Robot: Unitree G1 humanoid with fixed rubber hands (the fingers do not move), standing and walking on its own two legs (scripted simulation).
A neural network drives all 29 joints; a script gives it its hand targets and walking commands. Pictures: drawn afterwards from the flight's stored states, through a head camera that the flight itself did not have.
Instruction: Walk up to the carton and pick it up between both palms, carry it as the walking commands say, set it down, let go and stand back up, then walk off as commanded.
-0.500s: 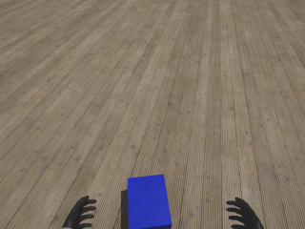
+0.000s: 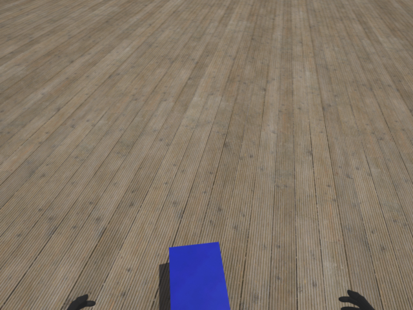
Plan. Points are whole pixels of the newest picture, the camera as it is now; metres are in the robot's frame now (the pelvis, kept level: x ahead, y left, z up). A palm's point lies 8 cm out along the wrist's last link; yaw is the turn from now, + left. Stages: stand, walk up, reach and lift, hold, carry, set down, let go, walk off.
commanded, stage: stand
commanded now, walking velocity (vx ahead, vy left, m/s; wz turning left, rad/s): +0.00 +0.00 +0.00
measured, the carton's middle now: (197, 283) +0.40 +0.04 -0.69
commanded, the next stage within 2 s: walk off in 1.48 s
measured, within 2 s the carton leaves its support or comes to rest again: neither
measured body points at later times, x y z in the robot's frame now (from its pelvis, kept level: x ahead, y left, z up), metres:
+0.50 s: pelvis +0.00 +0.01 +0.01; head +0.00 +0.02 +0.46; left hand +0.12 +0.30 -0.11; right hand +0.11 -0.30 -0.10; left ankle -0.01 +0.10 -0.74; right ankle -0.04 -0.12 -0.74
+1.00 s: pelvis -0.01 +0.00 +0.01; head -0.02 +0.02 +0.46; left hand +0.09 +0.31 -0.11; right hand +0.09 -0.31 -0.10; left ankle -0.01 +0.10 -0.74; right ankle -0.04 -0.12 -0.74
